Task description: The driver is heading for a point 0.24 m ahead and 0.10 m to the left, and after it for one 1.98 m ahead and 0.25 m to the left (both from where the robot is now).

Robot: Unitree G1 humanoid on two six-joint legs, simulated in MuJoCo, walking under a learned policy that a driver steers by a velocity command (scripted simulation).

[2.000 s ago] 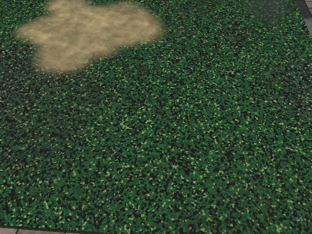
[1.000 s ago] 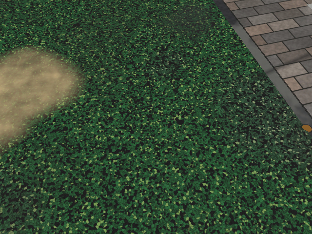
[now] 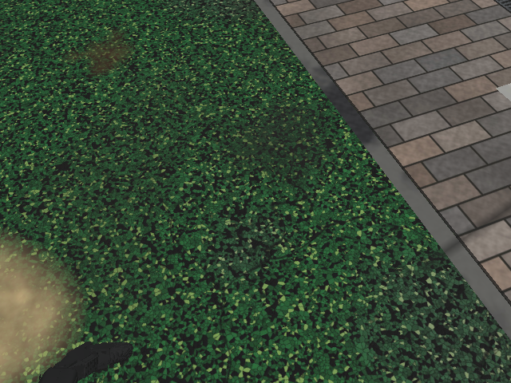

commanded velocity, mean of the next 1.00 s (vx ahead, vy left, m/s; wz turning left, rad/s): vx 0.14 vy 0.00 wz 0.29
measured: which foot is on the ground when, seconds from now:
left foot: down 0.00-0.00, up 0.02-0.42, down 0.44-1.00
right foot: down 0.00-0.44, up 0.46-0.76, down 0.78-1.00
